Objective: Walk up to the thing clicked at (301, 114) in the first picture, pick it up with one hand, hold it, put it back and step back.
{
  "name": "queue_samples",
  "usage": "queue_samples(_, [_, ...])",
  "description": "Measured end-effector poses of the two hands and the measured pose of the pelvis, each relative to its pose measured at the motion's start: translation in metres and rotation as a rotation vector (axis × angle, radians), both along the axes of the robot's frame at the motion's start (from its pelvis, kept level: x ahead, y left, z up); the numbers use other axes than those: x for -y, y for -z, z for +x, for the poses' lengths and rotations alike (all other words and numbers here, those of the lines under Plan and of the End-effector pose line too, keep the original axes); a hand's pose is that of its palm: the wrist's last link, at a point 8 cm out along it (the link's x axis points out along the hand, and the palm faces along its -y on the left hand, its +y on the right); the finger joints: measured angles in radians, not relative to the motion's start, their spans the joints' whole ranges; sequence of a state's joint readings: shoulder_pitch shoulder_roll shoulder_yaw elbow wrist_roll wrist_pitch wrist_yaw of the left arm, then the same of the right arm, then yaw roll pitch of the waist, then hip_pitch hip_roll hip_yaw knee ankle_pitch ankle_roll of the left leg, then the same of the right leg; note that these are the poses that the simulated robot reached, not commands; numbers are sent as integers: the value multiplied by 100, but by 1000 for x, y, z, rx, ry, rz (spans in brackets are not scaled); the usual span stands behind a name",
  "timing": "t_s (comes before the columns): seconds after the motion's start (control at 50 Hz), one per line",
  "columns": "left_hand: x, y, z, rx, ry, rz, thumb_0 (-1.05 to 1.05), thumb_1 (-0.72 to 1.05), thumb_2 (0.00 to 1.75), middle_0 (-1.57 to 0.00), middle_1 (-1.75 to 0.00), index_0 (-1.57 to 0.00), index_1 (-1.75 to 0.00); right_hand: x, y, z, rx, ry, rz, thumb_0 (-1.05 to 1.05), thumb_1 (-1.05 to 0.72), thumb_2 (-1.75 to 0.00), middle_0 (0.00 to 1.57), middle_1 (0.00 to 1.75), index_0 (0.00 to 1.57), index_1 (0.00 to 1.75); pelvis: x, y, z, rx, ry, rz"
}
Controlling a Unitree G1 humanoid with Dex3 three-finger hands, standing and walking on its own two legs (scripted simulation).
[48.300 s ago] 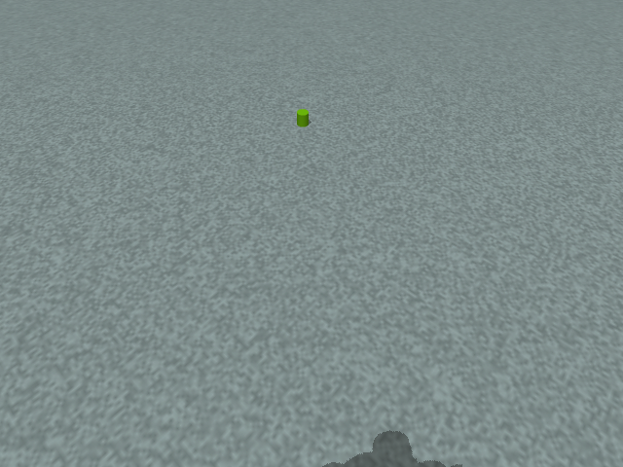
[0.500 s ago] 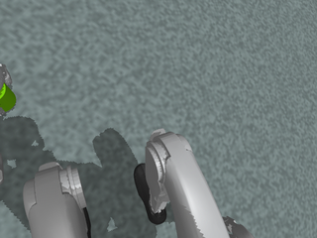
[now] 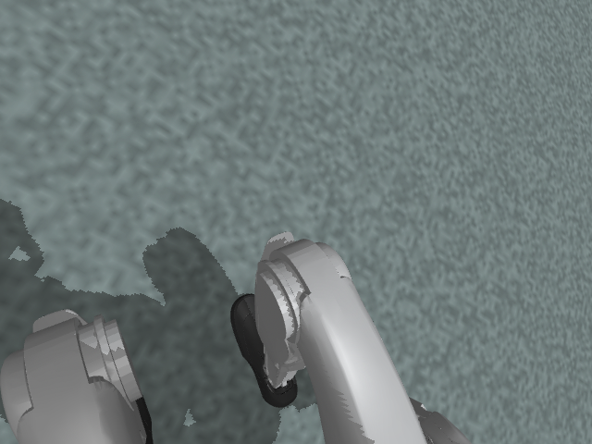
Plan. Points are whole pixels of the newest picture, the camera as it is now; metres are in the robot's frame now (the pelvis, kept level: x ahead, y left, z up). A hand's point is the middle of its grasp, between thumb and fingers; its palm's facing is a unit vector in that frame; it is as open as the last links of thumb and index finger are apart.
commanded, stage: rest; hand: left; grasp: from above
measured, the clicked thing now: out of the picture +0.50 +0.27 -0.25
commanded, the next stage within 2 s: open in 0.62 s
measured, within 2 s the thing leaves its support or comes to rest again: rests again in 0.34 s
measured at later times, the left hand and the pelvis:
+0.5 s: hand out of the picture +0.49 +0.26 -0.25, palm faces -0.45 -0.13 -0.88, open 9.3 cm; pelvis +0.00 +0.00 +0.00, yaw -2 degrees
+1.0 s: hand out of the picture +0.49 +0.26 -0.25, palm faces -0.46 -0.12 -0.88, open 11.2 cm; pelvis -0.01 +0.00 +0.00, yaw -3 degrees
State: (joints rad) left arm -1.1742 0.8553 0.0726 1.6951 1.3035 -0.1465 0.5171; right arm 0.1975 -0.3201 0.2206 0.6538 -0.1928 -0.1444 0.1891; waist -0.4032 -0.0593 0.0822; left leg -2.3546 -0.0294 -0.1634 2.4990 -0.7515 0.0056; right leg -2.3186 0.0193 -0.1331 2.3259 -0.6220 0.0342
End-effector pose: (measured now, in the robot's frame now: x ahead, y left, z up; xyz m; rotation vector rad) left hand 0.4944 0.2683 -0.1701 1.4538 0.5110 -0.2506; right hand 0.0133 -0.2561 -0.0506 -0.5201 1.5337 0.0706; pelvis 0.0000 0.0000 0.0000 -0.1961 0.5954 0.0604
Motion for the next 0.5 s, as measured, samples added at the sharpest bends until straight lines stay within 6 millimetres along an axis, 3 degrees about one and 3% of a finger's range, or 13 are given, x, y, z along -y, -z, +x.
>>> queue_samples(0.5, [6,19,2,10,-4,-8,1,1,64,-62,-80,-68,-77,-11,-14,-9,-8,-45,32,0,-92,-90,20,30,20,30,-4,1,-3,29,16,-29])
